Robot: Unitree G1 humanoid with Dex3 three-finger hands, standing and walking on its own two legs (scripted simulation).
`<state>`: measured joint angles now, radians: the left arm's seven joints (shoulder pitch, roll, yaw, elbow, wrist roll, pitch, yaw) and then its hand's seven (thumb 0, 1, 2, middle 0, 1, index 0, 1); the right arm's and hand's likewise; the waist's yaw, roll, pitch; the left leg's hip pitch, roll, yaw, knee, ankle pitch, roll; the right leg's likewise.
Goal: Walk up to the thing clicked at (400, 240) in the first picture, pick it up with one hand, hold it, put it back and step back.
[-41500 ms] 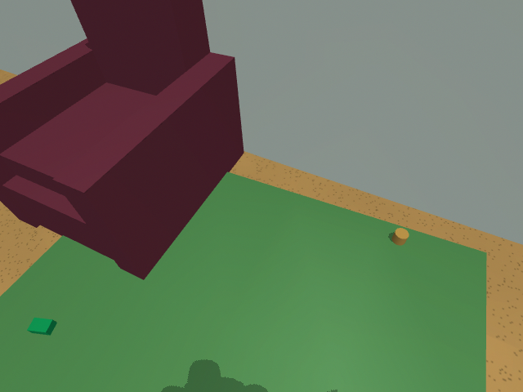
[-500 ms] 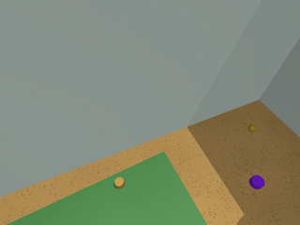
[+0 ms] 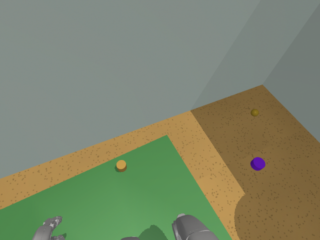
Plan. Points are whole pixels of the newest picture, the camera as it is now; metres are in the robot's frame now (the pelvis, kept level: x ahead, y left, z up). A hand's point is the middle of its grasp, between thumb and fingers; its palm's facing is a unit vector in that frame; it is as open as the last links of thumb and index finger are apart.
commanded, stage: step back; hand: left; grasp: from above
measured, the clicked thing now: (121, 166) +0.56 +0.21 -0.74
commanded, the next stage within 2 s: none
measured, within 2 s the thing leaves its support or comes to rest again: neither
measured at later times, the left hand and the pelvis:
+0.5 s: hand out of the picture +0.00 +0.23 -0.13, palm faces -0.08 -0.91 -0.40, open 7.4 cm; pelvis -0.13 -0.03 +0.00, yaw -4 degrees
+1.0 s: hand out of the picture -0.20 +0.23 -0.16, palm faces -0.08 -0.92 -0.39, open 7.4 cm; pelvis -0.29 -0.04 -0.01, yaw -5 degrees
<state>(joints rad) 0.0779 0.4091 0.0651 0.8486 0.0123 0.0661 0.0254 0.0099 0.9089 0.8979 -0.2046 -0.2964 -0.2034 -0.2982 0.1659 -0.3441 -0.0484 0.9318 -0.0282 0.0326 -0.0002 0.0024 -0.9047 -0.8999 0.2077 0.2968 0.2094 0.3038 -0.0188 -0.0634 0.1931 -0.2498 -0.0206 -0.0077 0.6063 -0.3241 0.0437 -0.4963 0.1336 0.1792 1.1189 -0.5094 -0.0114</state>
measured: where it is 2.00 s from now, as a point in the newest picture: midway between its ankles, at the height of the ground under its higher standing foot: outside the picture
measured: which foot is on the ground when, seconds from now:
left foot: down 0.00-0.32, up 0.34-0.62, down 0.64-1.00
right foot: up 0.00-0.28, down 0.30-0.66, up 0.68-1.00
